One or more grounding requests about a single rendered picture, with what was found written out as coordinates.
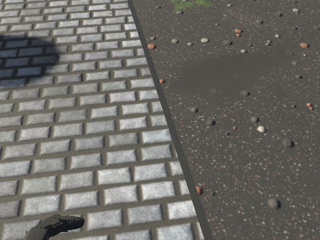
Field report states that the left robot hand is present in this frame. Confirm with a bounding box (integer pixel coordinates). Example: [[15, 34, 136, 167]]
[[23, 214, 85, 240]]

